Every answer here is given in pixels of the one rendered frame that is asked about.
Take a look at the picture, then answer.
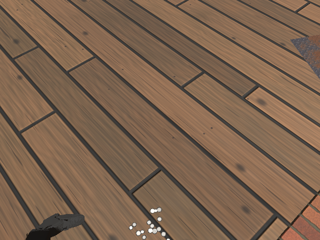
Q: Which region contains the robot left hand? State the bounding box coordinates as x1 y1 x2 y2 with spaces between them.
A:
26 213 85 240

